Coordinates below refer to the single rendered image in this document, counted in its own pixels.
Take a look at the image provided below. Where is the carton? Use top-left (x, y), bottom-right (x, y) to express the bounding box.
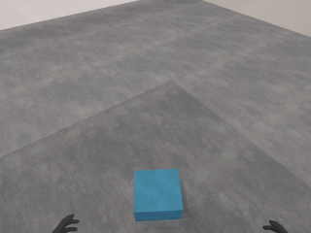
top-left (133, 169), bottom-right (184, 221)

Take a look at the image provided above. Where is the robot right hand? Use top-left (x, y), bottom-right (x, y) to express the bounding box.
top-left (262, 219), bottom-right (288, 233)

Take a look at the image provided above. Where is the robot left hand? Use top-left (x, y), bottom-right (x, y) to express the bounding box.
top-left (52, 214), bottom-right (79, 233)

